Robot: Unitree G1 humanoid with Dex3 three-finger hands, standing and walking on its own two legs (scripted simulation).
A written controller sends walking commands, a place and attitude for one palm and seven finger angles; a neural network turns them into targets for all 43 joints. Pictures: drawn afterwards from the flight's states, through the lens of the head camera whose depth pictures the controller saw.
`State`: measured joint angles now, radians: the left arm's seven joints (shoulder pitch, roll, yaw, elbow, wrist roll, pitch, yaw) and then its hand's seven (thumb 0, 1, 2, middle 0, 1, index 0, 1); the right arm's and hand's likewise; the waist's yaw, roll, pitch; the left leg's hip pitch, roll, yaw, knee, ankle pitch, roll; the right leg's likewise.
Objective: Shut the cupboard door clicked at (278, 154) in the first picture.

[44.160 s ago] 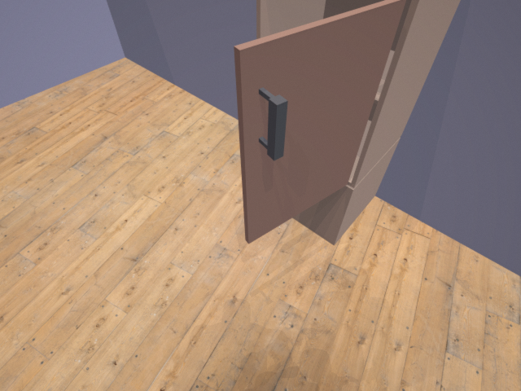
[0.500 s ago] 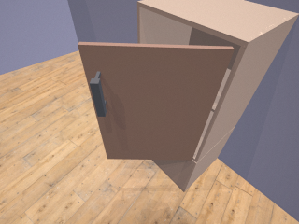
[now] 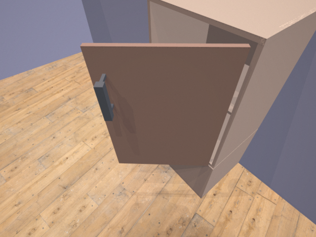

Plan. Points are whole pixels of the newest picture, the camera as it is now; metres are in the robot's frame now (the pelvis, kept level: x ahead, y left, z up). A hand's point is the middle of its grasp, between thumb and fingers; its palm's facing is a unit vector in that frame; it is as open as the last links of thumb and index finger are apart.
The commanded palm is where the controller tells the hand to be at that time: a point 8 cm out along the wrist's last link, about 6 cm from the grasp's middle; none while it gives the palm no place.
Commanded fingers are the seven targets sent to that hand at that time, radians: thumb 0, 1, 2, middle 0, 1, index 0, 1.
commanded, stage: come to a stop and stand still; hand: left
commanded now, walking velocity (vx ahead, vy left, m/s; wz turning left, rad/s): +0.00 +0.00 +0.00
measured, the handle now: (106, 97) +0.47 +0.19 +0.10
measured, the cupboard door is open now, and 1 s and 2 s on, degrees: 48 48 48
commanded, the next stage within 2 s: look again from close up in 0.50 s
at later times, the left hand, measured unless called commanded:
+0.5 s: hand out of the picture +0.07 +0.17 -0.16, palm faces +0.01 -0.97 -0.22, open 7.3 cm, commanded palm none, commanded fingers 0.00 0.90 0.90 -0.20 -0.30 -0.20 -0.30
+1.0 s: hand out of the picture +0.04 +0.16 -0.17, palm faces +0.02 -0.98 -0.19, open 7.3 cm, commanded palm none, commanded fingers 0.00 0.90 0.90 -0.20 -0.30 -0.20 -0.30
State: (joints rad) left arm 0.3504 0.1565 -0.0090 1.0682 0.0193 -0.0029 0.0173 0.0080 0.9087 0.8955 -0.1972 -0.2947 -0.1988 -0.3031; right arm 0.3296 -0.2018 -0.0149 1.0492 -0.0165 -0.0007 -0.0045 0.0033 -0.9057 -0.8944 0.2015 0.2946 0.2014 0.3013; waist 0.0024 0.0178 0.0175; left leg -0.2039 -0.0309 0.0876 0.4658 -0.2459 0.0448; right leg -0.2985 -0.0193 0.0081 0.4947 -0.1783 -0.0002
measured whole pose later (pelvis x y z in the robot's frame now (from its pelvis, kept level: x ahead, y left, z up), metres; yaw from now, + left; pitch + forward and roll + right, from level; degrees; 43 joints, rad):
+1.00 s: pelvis +0.04 -0.02 +0.01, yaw +0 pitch -2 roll +0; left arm 0.27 0.16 -0.01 1.11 0.01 -0.02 0.03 0.01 0.92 0.90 -0.20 -0.29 -0.20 -0.30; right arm 0.26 -0.15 0.01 1.14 -0.01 -0.02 -0.02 0.00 -0.91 -0.89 0.20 0.29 0.20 0.30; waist 0.01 -0.01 0.04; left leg -0.10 0.00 0.07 0.39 -0.26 0.01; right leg -0.19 0.01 -0.01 0.42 -0.20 -0.02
